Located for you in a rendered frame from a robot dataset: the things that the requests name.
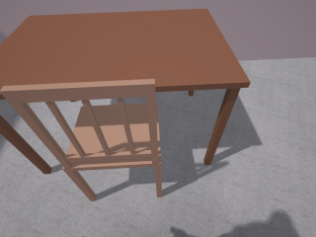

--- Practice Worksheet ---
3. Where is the table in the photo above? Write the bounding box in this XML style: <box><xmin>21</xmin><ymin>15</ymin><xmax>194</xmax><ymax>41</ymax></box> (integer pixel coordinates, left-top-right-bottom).
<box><xmin>0</xmin><ymin>8</ymin><xmax>251</xmax><ymax>175</ymax></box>

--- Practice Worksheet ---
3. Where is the chair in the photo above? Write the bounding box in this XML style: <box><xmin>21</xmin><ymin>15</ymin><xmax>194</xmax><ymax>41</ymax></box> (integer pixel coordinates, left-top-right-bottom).
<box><xmin>0</xmin><ymin>79</ymin><xmax>162</xmax><ymax>201</ymax></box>

